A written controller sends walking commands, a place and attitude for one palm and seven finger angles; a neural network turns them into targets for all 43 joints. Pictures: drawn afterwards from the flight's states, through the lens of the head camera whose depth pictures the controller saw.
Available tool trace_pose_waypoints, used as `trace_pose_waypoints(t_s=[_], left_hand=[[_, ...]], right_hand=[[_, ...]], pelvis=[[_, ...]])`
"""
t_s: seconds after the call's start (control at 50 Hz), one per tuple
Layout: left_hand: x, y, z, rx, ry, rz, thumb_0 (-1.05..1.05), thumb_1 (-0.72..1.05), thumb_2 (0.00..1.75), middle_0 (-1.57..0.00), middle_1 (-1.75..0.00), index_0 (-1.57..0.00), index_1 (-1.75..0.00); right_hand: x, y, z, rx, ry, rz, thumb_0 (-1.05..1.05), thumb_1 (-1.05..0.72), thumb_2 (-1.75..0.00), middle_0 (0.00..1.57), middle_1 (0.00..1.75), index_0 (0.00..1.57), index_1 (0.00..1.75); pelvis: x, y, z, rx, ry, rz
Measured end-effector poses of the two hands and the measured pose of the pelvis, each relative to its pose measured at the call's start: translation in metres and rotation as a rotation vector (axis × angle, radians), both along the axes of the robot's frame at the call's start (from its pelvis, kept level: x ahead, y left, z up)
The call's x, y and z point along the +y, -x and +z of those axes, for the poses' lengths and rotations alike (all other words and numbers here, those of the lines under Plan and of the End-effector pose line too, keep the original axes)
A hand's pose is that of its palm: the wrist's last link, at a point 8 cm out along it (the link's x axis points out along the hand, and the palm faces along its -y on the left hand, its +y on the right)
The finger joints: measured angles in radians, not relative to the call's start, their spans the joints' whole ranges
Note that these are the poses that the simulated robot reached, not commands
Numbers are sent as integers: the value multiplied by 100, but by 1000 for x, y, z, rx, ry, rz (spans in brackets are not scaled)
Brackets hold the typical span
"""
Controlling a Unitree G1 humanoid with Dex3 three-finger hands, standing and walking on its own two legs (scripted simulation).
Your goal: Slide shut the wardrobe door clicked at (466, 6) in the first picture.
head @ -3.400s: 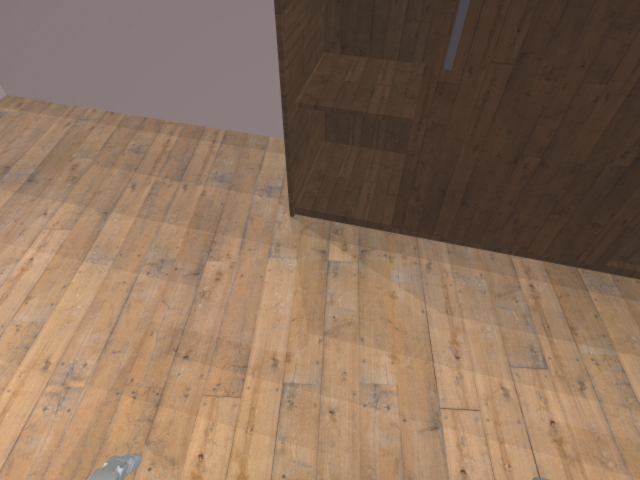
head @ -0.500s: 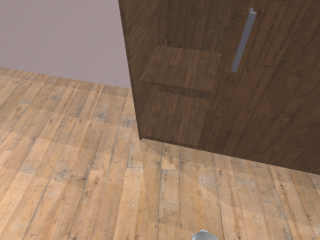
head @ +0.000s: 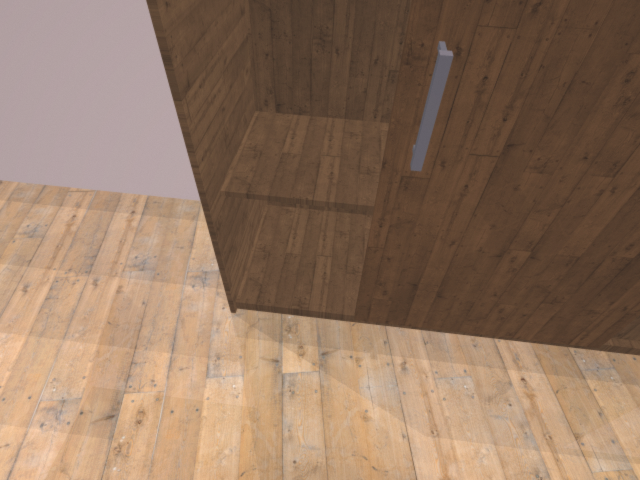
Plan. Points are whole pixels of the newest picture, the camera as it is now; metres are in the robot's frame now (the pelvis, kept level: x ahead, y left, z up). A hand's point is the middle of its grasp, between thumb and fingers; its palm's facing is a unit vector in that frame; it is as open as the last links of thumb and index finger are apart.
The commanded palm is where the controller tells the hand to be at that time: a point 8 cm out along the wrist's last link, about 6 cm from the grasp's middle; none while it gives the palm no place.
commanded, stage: take the last steps up to it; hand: right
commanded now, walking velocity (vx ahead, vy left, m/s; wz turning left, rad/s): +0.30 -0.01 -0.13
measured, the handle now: (428, 110) +0.71 -0.15 +0.11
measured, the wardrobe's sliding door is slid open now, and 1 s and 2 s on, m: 0.43 0.43 0.43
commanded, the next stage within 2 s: come to a stop and stand still in 0.70 s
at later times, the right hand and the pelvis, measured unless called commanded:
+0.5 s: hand out of the picture +0.00 -0.21 -0.18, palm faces +0.14 +0.98 -0.12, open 7.4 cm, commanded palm none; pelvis +0.10 -0.06 +0.00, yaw -4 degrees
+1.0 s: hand (456, 370) +0.34 -0.21 -0.16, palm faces +0.03 +0.98 -0.21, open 7.4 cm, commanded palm none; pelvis +0.24 -0.04 -0.01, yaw -4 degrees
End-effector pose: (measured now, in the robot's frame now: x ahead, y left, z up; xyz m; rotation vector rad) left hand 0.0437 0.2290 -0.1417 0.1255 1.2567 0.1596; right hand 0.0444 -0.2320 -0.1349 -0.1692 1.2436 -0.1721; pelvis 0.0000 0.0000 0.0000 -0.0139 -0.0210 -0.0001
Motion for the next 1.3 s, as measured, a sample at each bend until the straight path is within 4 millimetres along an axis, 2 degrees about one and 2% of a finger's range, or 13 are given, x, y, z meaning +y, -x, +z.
trace_pose_waypoints(t_s=[0.06,0.12,0.24,0.36,0.44,0.52,0.68,0.82,0.9,0.96,1.04,1.18,1.3], left_hand=[[7,2,-6,30,20,-5,1,92,90,-20,-30,-20,-30],[11,-2,1,56,27,-20,1,92,90,-20,-30,-20,-30],[10,-20,11,80,8,-48,1,91,90,-20,-30,-20,-30],[-19,-67,12,90,-22,-125,1,91,90,-20,-30,-20,-30],[-47,-105,9,17,-44,-136,1,92,90,-20,-30,-20,-30],[-59,-116,20,-17,-62,-82,0,94,90,-20,-30,-20,-30],[-83,-99,21,127,-18,-30,0,92,90,-20,-30,-20,-30],[-92,-94,3,252,54,43,1,91,90,-20,-30,-20,-30],[-85,-106,-14,315,84,67,1,91,90,-20,-30,-20,-30],[-76,-128,-18,318,78,71,1,91,90,-20,-30,-20,-30],[-63,-173,-15,258,47,36,1,91,90,-20,-30,-20,-30],[-56,-243,-6,76,-16,-42,1,91,90,-20,-30,-20,-30],[-75,-261,8,-93,-70,-79,0,91,90,-20,-30,-20,-30]], right_hand=[[10,5,3,-12,4,-17,1,-91,-89,20,30,19,30],[16,18,8,8,-9,-54,1,-91,-89,20,30,20,30],[21,47,7,114,-50,-111,1,-91,-89,20,30,20,30],[10,74,-4,242,-104,-195,1,-90,-89,20,30,20,30],[-9,76,-17,343,-137,-207,1,-90,-89,20,30,20,30],[-35,35,-13,339,-125,-149,1,-91,-89,20,30,19,30],[-72,-112,-3,80,-61,-84,1,-91,-89,20,30,19,30],[-62,-227,5,-48,-29,6,1,-91,-89,20,30,19,30],[-45,-275,-1,-99,-6,38,1,-91,-89,20,30,19,30],[-33,-288,1,-104,-8,38,1,-91,-89,20,30,19,30],[-29,-282,3,-81,-12,-1,0,-91,-89,20,30,20,30],[-62,-250,3,-38,19,-46,-1,-92,-89,21,30,20,30],[-106,-211,-12,-26,36,-68,0,-91,-89,21,30,20,30]], pelvis=[[8,-6,-1,-8,-4,-20],[10,-16,7,0,-4,-31],[3,-38,13,11,-15,-70],[-24,-64,6,22,-36,-100],[-47,-86,-5,18,-34,-88],[-61,-108,4,15,-34,-63],[-69,-154,14,12,-19,-66],[-61,-201,5,5,3,-51],[-48,-232,-9,4,5,-48],[-44,-243,-8,-2,-14,-67],[-44,-244,-2,-3,-6,-74],[-60,-226,-1,6,-14,-68],[-90,-208,-11,-4,-33,-76]])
